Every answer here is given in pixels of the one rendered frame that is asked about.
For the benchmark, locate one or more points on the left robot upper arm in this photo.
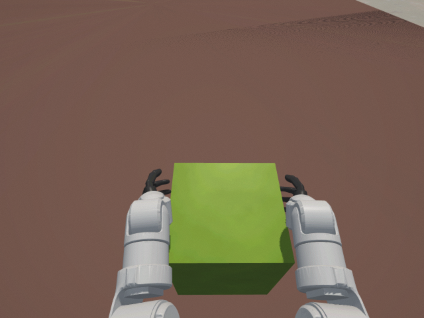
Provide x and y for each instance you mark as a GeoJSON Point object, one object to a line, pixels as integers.
{"type": "Point", "coordinates": [149, 309]}

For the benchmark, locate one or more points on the right robot forearm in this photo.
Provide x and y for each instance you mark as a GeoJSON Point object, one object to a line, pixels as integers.
{"type": "Point", "coordinates": [322, 272]}

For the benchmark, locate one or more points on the carton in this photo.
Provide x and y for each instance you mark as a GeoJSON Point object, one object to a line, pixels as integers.
{"type": "Point", "coordinates": [229, 234]}

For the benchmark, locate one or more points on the robot right hand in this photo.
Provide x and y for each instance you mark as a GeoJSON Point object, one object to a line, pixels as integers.
{"type": "Point", "coordinates": [296, 190]}

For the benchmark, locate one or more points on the robot left hand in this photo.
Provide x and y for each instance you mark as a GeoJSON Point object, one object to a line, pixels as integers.
{"type": "Point", "coordinates": [151, 184]}

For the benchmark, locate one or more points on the left robot forearm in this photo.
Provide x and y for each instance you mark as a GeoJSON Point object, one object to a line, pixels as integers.
{"type": "Point", "coordinates": [146, 272]}

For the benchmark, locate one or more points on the right robot upper arm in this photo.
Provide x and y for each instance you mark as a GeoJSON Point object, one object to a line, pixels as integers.
{"type": "Point", "coordinates": [328, 310]}

